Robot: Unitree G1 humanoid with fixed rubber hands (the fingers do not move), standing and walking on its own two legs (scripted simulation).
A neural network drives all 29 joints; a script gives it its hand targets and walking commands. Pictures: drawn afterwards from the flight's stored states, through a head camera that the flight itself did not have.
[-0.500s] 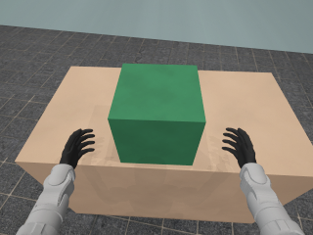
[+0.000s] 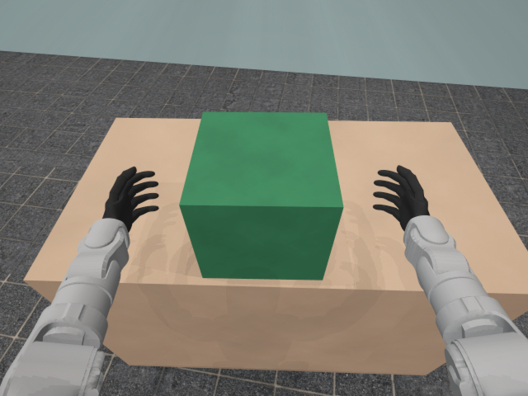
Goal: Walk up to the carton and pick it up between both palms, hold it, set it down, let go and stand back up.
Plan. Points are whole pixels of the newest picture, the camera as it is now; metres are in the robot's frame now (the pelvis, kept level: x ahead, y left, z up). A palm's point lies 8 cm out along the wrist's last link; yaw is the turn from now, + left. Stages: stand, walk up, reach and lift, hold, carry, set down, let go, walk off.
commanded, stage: reach and lift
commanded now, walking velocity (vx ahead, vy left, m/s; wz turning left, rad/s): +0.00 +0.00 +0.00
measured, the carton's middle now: (263, 196) +0.47 +0.01 +0.00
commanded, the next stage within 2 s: none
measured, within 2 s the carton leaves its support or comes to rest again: neither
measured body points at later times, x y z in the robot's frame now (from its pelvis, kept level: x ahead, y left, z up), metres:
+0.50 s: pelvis +0.00 +0.00 +0.00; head +0.03 +0.00 +0.45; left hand +0.45 +0.24 +0.13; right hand +0.44 -0.23 +0.12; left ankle +0.00 +0.08 -0.75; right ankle -0.02 -0.12 -0.75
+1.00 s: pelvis -0.01 -0.01 +0.00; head +0.07 -0.01 +0.44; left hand +0.50 +0.24 +0.17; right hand +0.48 -0.23 +0.16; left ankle +0.00 +0.08 -0.75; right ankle -0.02 -0.12 -0.75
